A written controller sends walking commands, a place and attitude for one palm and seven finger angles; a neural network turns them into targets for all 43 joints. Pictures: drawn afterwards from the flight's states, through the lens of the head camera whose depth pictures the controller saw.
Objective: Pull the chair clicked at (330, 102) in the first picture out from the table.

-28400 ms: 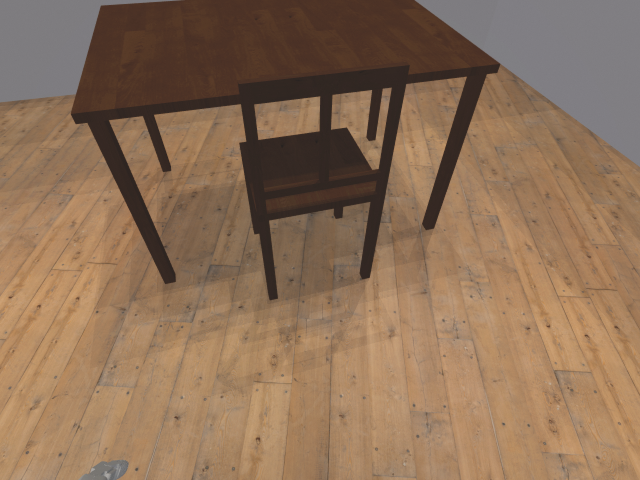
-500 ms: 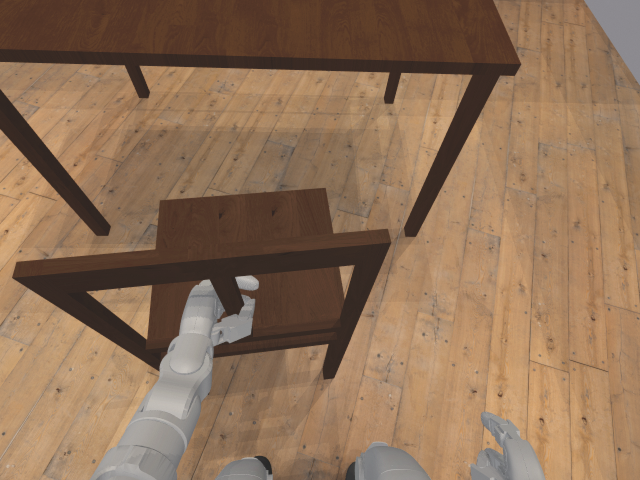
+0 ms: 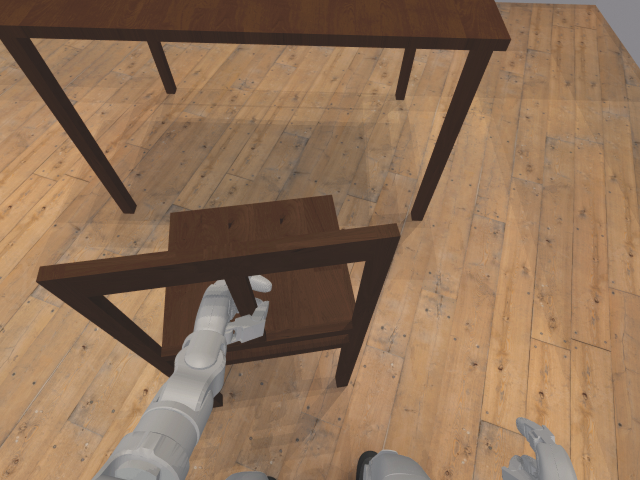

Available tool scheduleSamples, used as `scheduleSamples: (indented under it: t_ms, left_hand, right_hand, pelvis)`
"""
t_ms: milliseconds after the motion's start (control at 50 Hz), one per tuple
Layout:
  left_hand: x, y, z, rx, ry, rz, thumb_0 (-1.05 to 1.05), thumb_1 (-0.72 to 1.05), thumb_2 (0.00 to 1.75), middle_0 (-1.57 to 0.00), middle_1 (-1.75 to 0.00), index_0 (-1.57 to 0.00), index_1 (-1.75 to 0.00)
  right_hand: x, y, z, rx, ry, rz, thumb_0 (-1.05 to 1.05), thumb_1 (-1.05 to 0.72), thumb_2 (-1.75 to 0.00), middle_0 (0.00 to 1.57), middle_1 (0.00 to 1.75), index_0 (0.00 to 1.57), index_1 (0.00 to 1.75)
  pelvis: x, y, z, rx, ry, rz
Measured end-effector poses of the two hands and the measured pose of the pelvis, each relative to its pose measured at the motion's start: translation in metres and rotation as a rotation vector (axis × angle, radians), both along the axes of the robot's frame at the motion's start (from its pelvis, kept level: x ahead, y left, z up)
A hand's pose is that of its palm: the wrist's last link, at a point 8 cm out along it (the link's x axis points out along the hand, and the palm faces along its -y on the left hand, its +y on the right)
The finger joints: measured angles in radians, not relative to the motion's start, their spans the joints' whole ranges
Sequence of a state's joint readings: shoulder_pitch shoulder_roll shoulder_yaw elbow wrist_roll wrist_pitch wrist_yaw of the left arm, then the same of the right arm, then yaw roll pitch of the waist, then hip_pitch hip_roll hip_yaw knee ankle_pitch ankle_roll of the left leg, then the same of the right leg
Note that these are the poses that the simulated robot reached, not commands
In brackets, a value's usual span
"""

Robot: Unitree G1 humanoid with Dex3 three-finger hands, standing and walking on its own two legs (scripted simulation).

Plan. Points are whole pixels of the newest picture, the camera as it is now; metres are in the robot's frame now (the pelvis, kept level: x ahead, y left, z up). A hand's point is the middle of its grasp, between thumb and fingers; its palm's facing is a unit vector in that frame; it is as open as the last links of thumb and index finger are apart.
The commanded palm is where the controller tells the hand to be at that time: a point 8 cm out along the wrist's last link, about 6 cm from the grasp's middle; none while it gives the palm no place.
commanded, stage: step backward, pulling the chair out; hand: left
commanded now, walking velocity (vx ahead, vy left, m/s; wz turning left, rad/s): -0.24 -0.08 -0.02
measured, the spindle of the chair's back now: (249, 310) +0.35 +0.12 -0.10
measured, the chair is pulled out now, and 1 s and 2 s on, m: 0.48 0.62 0.62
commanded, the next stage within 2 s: stop walking, hand still on the chair in 0.04 s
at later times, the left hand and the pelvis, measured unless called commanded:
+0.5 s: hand (247, 414) +0.20 +0.10 -0.07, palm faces -0.05 -0.99 -0.15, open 5.6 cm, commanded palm +0.19 +0.15 -0.05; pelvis -0.09 -0.01 +0.00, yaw -2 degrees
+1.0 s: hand (243, 426) +0.19 +0.10 -0.07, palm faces -0.03 -0.99 -0.16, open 5.7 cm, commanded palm +0.17 +0.15 -0.05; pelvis -0.07 -0.02 +0.01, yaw -3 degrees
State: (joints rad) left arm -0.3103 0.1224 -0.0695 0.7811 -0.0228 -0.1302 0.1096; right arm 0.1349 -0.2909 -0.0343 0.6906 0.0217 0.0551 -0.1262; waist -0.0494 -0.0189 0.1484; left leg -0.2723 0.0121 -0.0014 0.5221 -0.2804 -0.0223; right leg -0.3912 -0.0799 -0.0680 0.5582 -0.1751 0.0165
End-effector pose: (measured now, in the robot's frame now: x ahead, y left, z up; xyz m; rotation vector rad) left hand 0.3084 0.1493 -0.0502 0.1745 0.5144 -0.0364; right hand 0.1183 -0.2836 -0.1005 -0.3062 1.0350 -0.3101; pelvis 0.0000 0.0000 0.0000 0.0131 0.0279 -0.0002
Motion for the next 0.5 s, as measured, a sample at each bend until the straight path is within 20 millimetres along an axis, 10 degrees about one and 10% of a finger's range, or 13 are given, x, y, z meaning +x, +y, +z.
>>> scheduleSamples:
  t_ms: [240,500]
  left_hand:
    - [-0.075,0.000,0.002,0.004,0.028,0.070,0.04,0.64,0.76,-0.26,-1.17,-0.49,-1.45]
    - [-0.125,0.000,0.003,-0.004,0.051,0.037,0.05,0.64,0.76,-0.24,-1.19,-0.49,-1.45]
  right_hand:
    - [-0.065,0.038,-0.027,0.221,-0.004,0.031,0.01,-0.90,-0.90,0.21,0.30,0.21,0.30]
    - [-0.112,0.020,-0.008,0.112,-0.040,-0.006,0.02,-0.90,-0.90,0.21,0.30,0.20,0.30]
  pelvis:
    - [-0.058,-0.022,0.000,-0.052,-0.018,-0.040]
    - [-0.086,-0.008,0.002,-0.011,-0.064,-0.031]
